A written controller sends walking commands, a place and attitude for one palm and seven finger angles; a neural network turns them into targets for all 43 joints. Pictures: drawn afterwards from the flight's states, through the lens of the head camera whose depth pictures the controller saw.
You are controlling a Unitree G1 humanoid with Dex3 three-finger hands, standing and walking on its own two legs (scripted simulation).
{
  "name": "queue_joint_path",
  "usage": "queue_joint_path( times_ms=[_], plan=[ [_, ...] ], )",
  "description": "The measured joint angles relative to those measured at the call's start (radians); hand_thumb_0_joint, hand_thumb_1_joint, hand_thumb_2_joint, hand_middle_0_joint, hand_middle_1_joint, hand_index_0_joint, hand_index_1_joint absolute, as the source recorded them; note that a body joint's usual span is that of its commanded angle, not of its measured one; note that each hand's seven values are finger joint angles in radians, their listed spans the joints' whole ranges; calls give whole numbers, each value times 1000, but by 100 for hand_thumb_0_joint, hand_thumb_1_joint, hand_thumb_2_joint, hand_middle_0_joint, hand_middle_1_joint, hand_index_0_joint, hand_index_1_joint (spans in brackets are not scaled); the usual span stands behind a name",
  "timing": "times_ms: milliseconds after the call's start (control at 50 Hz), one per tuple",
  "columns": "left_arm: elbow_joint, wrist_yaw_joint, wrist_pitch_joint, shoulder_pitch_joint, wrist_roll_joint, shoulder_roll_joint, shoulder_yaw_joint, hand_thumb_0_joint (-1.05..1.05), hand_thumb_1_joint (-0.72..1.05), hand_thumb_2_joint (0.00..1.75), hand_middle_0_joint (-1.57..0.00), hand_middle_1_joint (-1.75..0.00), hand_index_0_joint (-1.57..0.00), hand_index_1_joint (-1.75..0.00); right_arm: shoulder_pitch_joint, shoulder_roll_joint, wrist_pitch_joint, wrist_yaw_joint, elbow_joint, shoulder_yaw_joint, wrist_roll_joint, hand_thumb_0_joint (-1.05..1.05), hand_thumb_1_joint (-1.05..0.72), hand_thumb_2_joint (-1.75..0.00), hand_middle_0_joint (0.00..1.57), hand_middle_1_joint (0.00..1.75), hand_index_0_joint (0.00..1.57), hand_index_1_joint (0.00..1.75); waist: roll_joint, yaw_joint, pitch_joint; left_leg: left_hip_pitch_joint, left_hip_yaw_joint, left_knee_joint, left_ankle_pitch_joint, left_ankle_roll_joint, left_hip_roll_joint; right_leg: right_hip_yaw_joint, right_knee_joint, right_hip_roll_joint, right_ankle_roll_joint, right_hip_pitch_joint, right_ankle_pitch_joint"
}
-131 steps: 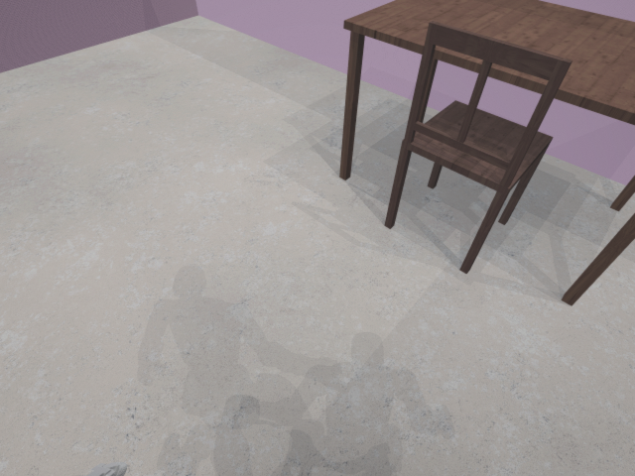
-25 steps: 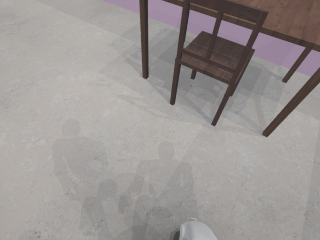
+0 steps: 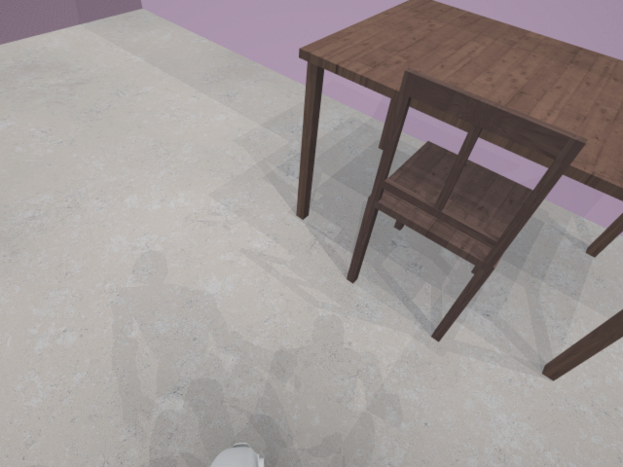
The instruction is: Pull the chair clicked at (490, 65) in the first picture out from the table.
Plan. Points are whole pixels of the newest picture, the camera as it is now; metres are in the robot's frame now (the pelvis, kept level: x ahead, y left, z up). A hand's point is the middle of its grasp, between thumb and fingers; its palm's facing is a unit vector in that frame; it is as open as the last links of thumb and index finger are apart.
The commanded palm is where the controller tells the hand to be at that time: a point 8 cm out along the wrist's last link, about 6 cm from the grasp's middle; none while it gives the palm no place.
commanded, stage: turn to face it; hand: left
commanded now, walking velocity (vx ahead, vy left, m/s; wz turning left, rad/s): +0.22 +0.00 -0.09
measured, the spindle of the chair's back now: (456, 170) +0.82 -0.30 -0.09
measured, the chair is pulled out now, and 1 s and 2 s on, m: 0.00 0.00 0.00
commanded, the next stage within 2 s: take the last steps up to it in 1.06 s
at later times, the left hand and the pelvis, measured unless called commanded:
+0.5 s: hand (204, 406) +0.23 +0.18 -0.16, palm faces -0.17 -0.96 -0.22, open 7.4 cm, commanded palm none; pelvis +0.12 +0.01 +0.00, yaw -13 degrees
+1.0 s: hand (236, 365) +0.30 +0.15 -0.17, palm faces -0.35 -0.92 -0.17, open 7.4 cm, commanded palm none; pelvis +0.16 +0.00 +0.00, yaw -26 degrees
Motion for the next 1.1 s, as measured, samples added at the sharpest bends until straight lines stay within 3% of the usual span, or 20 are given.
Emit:
queue_joint_path(
  times_ms=[40,60,100,140,200,340,460,540,560,600,640,700,820,920,980,1040,1100],
  plan=[
    [7,1,3,27,-1,-1,2,1,91,90,-20,-30,-21,-30,-6,1,-12,0,-6,5,-3,0,-92,-90,20,30,20,30,-12,11,8,70,17,-87,1,21,-26,1,56,-23,22,9,-57],
    [14,1,9,31,-5,1,4,1,91,90,-20,-30,-21,-30,-13,8,-22,-4,-6,7,-8,0,-92,-90,20,30,20,30,-29,11,18,80,30,-80,-15,50,-45,9,138,-50,23,-17,-90],
    [23,2,26,27,-13,1,4,1,91,90,-20,-30,-20,-30,-17,16,-35,-14,-11,19,-7,0,-91,-90,20,30,20,30,-37,16,39,100,52,-51,-62,73,-53,73,440,-60,14,-131,-160],
    [29,5,38,19,-14,2,6,1,91,90,-20,-30,-20,-30,-7,28,-39,-29,-6,30,-6,0,-91,-90,20,30,20,30,-33,14,48,151,74,-86,-75,66,-53,118,687,-53,8,-245,-140],
    [14,6,55,-6,-10,7,18,1,91,90,-20,-30,-20,-30,17,36,-51,-59,-6,14,9,-2,-94,-90,20,30,21,30,-35,7,52,232,113,-181,-57,66,-60,147,818,-68,21,-379,-53],
    [-64,-3,103,-89,-2,23,50,1,91,90,-20,-30,-20,-30,68,7,-17,-65,32,18,1,-2,-95,-90,20,30,21,30,-33,4,42,323,179,-274,-60,57,-55,137,700,-102,59,-499,58],
    [-108,-13,122,-150,-3,19,52,1,91,90,-20,-30,-20,-30,99,4,16,-53,41,6,-5,0,-92,-90,20,30,21,30,-5,-23,53,357,246,-222,-123,24,-20,95,443,-107,61,-419,38],
    [-145,-19,106,-171,0,23,46,1,91,90,-20,-30,-20,-30,127,-10,34,-42,32,-6,-4,0,-91,-90,20,30,21,30,28,-43,52,334,282,-88,-212,-16,31,76,249,-88,29,-312,85],
    [-152,-16,93,-179,2,23,45,1,91,90,-20,-30,-20,-30,129,-18,43,-38,30,-8,-1,0,-91,-90,20,30,21,30,41,-40,51,296,258,3,-260,-30,47,77,256,-74,0,-321,70],
    [-163,-5,80,-197,-5,18,38,1,91,90,-20,-30,-20,-30,118,-33,69,-39,27,-11,3,1,-91,-90,20,30,21,30,64,-44,64,201,135,212,-350,-49,32,79,285,-52,-33,-331,42],
    [-174,5,77,-204,-10,15,36,1,91,90,-20,-30,-20,-30,103,-42,84,-42,24,-12,5,1,-91,-90,20,30,20,30,69,-43,69,125,55,354,-335,-59,9,84,251,-38,-40,-313,53],
    [-177,13,81,-200,-13,15,35,1,91,90,-20,-30,-20,-30,78,-46,87,-41,10,-13,3,1,-91,-90,20,30,20,30,56,-41,60,54,-7,419,-252,-71,-6,104,171,-19,-46,-282,96],
    [-165,5,89,-181,-9,11,28,1,91,90,-20,-30,-21,-30,38,-52,80,-45,-28,-11,2,1,-91,-90,20,30,20,30,27,-33,29,46,-60,283,-205,-77,-25,153,78,10,-46,-248,145],
    [-155,-3,99,-162,-4,13,27,1,90,90,-20,-30,-21,-30,15,-50,74,-50,-48,-5,8,1,-91,-90,20,30,20,30,9,-14,15,121,-63,101,-230,-65,-57,195,73,30,-30,-245,149],
    [-149,-3,109,-152,-7,25,32,1,90,90,-20,-30,-21,-30,19,-41,58,-54,-58,4,12,1,-91,-90,20,30,20,30,-8,-10,8,205,-48,-76,-159,-53,-79,215,102,39,-11,-256,136],
    [-139,-2,125,-146,-15,50,43,1,90,90,-20,-30,-21,-30,37,-16,46,-54,-62,18,4,1,-91,-90,20,30,20,30,-48,-11,5,244,-16,-138,-138,22,-93,233,236,34,8,-303,8],
    [-129,-8,134,-141,-7,66,52,1,91,90,-20,-30,-21,-30,60,2,46,-61,-61,36,-3,1,-90,-90,20,30,20,30,-56,-13,9,278,12,-187,-113,45,-83,227,491,27,29,-378,-70]
  ],
)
